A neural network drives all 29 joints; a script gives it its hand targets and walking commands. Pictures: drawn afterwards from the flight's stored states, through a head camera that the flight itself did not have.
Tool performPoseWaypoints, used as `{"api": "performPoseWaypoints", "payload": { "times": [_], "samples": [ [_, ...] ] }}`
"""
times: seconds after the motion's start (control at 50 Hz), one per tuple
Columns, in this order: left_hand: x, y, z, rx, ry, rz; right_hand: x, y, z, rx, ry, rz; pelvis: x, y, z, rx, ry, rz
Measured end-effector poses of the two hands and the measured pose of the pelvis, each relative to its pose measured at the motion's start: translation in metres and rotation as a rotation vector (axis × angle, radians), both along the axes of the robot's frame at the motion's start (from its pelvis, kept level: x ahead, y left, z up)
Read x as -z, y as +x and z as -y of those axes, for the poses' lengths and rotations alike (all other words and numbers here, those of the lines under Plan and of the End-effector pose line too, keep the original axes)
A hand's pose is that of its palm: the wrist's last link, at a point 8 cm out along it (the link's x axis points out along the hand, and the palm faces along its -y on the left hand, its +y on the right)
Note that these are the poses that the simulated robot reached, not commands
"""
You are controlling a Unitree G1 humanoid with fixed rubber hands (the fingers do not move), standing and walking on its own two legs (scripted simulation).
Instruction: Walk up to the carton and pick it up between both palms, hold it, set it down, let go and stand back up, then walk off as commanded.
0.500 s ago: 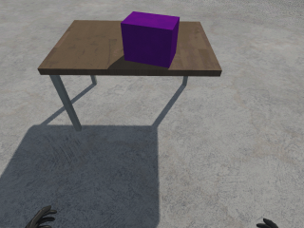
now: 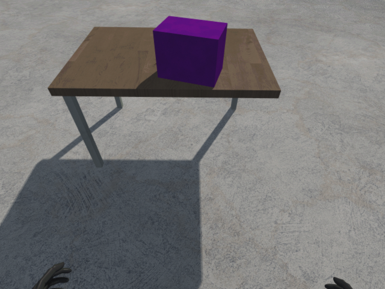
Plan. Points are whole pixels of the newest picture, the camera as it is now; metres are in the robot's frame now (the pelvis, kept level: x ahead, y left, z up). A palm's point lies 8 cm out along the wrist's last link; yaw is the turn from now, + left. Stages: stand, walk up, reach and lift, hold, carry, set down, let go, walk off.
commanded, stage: stand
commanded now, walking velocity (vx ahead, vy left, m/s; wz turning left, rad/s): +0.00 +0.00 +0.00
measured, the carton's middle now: (191, 51) +1.12 +0.01 -0.02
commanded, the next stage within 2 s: none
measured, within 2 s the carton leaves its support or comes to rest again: neither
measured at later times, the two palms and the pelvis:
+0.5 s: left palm out of the picture +0.14 +0.31 -0.07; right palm out of the picture +0.11 -0.32 -0.08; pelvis +0.00 +0.00 +0.00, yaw +0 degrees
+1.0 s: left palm out of the picture +0.14 +0.31 -0.07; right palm out of the picture +0.11 -0.32 -0.08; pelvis +0.00 +0.00 +0.00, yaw +0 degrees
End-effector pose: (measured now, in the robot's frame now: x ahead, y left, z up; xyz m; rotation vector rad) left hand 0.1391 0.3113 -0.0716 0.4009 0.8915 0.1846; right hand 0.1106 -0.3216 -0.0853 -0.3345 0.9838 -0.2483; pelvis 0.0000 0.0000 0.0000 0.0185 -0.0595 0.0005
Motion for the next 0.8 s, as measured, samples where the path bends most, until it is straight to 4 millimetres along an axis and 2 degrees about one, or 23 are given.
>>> {"api": "performPoseWaypoints", "payload": {
  "times": [0.8],
  "samples": [
    [0.0011,0.001,-0.0029,-0.002,-0.01,0.007,-0.0053,0.0003,-0.0023,0.005,-0.01,0.005,-0.0012,-0.0006,-0.0039,0.001,-0.005,0.007]
  ]
}}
